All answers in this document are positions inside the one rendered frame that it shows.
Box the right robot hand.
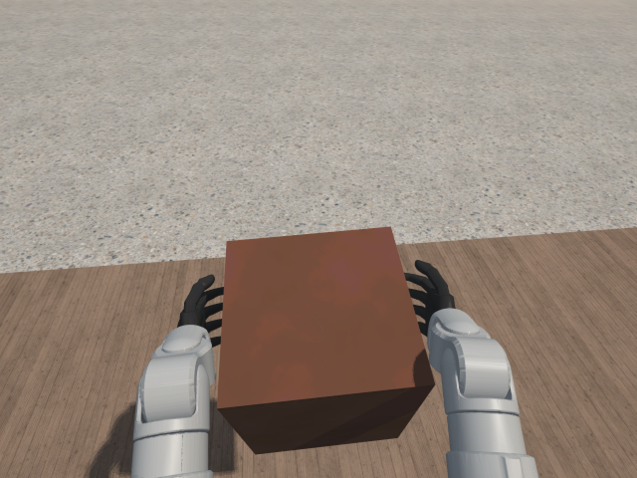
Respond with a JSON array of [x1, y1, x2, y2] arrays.
[[404, 260, 456, 337]]

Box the carton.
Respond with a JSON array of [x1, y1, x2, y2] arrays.
[[217, 227, 435, 454]]

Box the right robot forearm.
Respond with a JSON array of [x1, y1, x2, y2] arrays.
[[427, 308, 538, 478]]

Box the left robot forearm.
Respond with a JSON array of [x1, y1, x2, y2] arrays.
[[130, 325, 216, 478]]

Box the left robot hand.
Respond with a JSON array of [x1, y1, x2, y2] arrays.
[[177, 275, 224, 348]]

